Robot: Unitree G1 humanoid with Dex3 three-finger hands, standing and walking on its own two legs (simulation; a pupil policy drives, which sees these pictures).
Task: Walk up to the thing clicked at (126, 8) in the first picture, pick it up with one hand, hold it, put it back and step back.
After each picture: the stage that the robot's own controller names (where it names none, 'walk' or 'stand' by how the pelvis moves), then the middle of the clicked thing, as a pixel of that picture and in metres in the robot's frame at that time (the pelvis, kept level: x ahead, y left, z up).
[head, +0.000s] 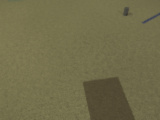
stand; (126, 11) +2.10 -0.62 -0.72
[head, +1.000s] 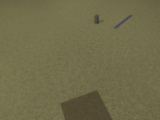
walk; (96, 19) +2.02 -0.08 -0.69
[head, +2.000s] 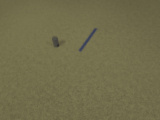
walk; (55, 42) +1.36 +0.39 -0.71
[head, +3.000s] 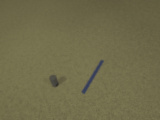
walk; (54, 81) +0.87 +0.39 -0.72
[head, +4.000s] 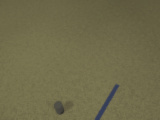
walk; (59, 108) +0.56 +0.26 -0.70
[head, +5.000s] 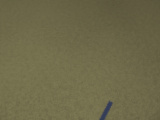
stand; out of the picture +0.38 +0.25 -0.70
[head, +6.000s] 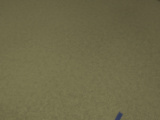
stand; out of the picture +0.37 +0.22 -0.72
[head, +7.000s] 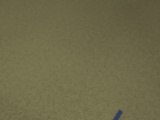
stand; out of the picture +0.37 +0.19 -0.72
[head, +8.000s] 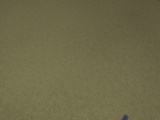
stand; out of the picture +0.37 +0.18 -0.72
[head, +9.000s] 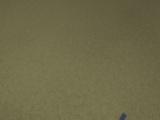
stand; out of the picture +0.37 +0.19 -0.72
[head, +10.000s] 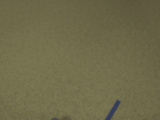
stand; out of the picture +0.41 +0.17 -0.71
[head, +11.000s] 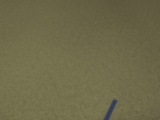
stand; out of the picture +0.40 +0.22 -0.72
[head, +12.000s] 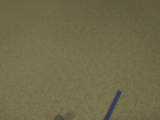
stand; out of the picture +0.42 +0.25 -0.71
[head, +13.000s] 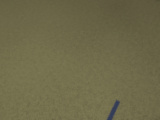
stand; out of the picture +0.43 +0.21 -0.72
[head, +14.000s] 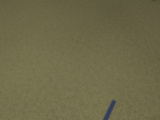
stand; out of the picture +0.44 +0.23 -0.73
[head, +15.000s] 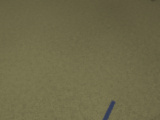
stand; out of the picture +0.43 +0.23 -0.73
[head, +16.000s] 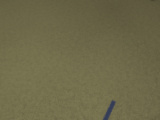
stand; out of the picture +0.43 +0.23 -0.73
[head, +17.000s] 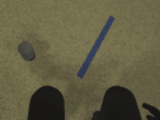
go down; (27, 52) +0.50 +0.25 -0.37
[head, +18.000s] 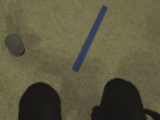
approach; (15, 46) +0.51 +0.26 -0.30
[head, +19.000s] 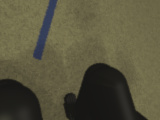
close in; out of the picture +0.49 +0.30 -0.23
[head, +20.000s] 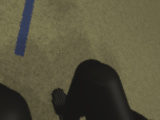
close; out of the picture +0.48 +0.32 -0.23
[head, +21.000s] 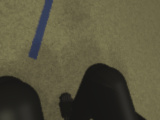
lift; out of the picture +0.43 +0.30 -0.24
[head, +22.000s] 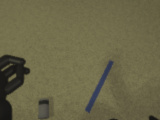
close; (43, 108) +0.39 +0.24 -0.57
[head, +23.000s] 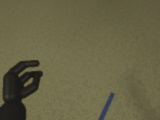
close; out of the picture +0.35 +0.26 -0.70
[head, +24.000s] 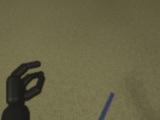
stand; out of the picture +0.36 +0.27 -0.70
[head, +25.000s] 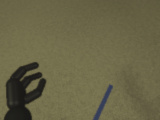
hold; out of the picture +0.36 +0.28 -0.70
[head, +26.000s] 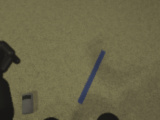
crouch; (27, 103) +0.38 +0.29 -0.57
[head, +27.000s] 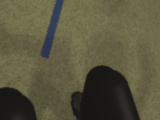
lower; out of the picture +0.40 +0.34 -0.29
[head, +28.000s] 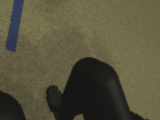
lower; out of the picture +0.37 +0.38 -0.26
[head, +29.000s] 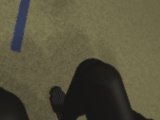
lower; out of the picture +0.36 +0.40 -0.26
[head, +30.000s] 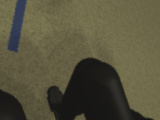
lower; out of the picture +0.35 +0.42 -0.26
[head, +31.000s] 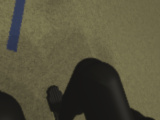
lower; out of the picture +0.35 +0.43 -0.26
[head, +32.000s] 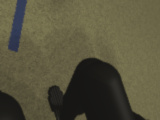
open; out of the picture +0.34 +0.44 -0.26
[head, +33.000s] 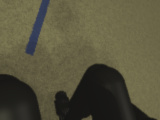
stand; out of the picture +0.35 +0.44 -0.28
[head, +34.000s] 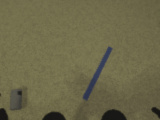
stand; (16, 99) +0.38 +0.39 -0.55
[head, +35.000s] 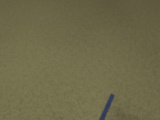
stand; out of the picture +0.35 +0.39 -0.69
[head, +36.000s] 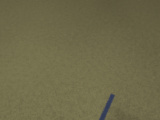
stand; out of the picture +0.35 +0.39 -0.69
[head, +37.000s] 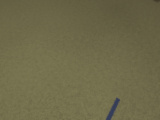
stand; out of the picture +0.36 +0.37 -0.74
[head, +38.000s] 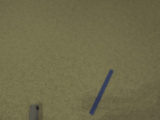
walk; (33, 113) +0.40 +0.31 -0.73
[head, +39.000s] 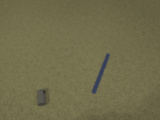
walk; (41, 97) +0.55 +0.36 -0.71
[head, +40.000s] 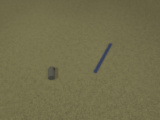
walk; (51, 73) +0.90 +0.40 -0.73
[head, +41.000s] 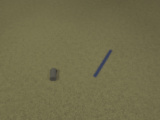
stand; (53, 74) +0.96 +0.33 -0.74
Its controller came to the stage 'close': yes
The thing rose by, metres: 0.01
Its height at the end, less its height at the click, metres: -0.02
